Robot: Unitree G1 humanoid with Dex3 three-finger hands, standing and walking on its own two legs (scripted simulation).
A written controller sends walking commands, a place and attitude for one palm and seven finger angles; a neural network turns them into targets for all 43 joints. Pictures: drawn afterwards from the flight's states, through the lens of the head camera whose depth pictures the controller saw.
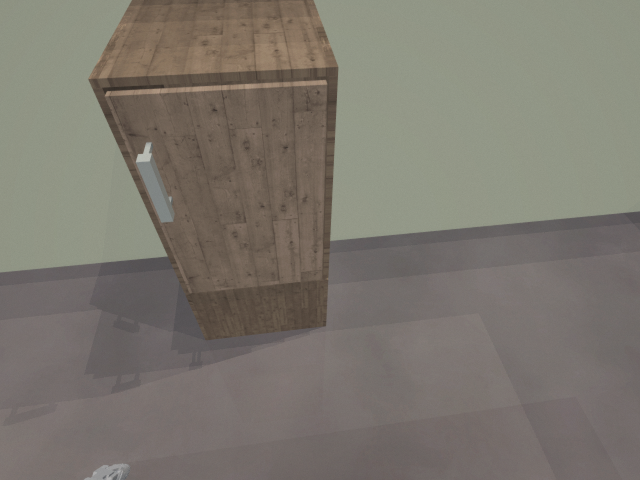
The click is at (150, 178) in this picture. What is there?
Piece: cupboard door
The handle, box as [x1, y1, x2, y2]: [136, 142, 174, 222]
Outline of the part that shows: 146,142 143,153 138,154 136,163 161,222 172,221 174,214 171,207 172,198 171,196 167,196 152,157 152,144 151,142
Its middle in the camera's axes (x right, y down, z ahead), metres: -0.32 -0.11 +0.76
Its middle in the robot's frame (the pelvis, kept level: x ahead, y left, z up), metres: +0.63 +0.35 -0.02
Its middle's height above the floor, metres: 0.74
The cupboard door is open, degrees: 0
